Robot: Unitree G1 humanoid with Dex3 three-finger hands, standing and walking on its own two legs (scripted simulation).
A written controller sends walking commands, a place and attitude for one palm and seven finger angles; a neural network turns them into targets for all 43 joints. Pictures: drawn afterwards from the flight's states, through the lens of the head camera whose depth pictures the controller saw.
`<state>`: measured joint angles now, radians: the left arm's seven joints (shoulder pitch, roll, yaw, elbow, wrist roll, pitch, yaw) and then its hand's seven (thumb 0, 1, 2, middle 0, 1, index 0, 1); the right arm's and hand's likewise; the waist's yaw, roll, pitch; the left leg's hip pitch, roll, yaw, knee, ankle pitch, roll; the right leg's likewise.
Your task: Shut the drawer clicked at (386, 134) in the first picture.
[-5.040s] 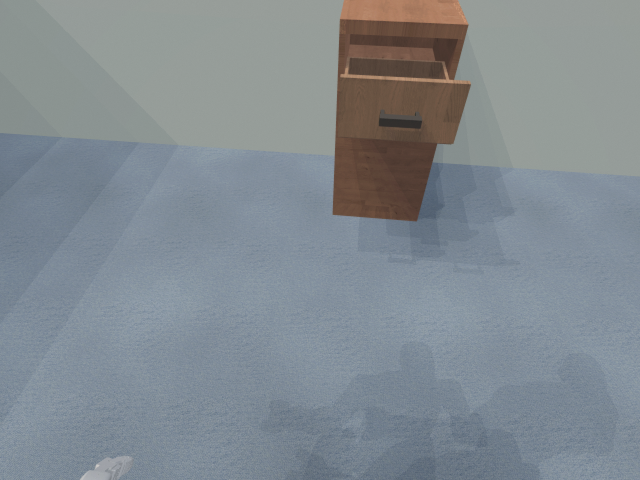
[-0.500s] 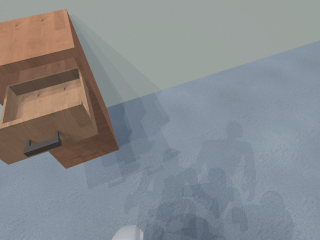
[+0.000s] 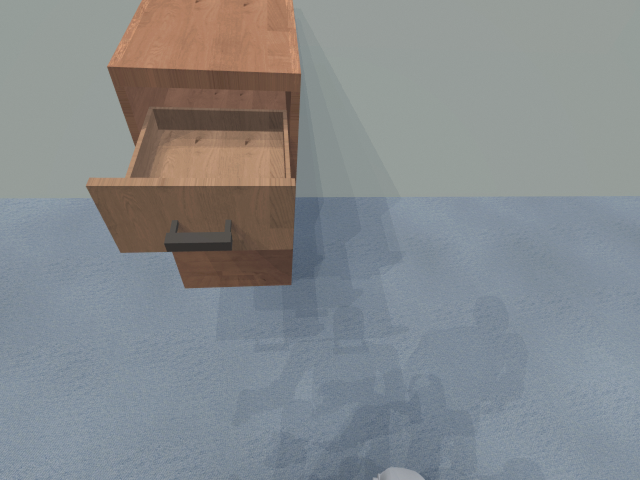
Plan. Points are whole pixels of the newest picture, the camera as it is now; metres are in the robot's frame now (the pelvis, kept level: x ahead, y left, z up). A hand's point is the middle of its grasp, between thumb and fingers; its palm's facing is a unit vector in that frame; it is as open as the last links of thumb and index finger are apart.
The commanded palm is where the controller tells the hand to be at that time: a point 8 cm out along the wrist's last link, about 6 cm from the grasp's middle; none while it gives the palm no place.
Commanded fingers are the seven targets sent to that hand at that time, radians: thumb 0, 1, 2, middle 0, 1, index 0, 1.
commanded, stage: turn to face it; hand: left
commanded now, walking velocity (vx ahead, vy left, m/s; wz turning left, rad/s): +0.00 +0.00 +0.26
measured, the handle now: (200, 233) +0.51 +0.25 -0.08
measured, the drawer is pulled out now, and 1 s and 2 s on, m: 0.30 0.30 0.30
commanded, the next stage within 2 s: take the last steps up to it in 0.24 s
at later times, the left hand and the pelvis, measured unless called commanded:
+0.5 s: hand out of the picture +0.01 +0.14 -0.15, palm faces +0.21 -0.95 -0.25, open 7.3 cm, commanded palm none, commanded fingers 0.00 0.90 0.90 -0.20 -0.30 -0.20 -0.30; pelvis -0.02 -0.05 +0.00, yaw +10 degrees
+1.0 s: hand out of the picture -0.03 +0.23 -0.18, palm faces +0.24 -0.96 -0.13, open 7.4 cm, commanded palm none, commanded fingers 0.00 0.90 0.90 -0.20 -0.30 -0.20 -0.30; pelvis +0.04 +0.06 +0.00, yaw +9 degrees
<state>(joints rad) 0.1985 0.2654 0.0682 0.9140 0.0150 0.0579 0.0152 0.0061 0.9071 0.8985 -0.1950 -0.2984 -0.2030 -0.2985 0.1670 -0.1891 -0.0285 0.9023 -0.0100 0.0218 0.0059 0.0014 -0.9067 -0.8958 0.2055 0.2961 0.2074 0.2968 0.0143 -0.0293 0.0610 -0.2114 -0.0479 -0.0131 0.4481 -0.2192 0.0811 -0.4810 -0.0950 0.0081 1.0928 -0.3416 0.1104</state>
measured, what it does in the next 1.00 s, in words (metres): steps on the spot: right foot, then left foot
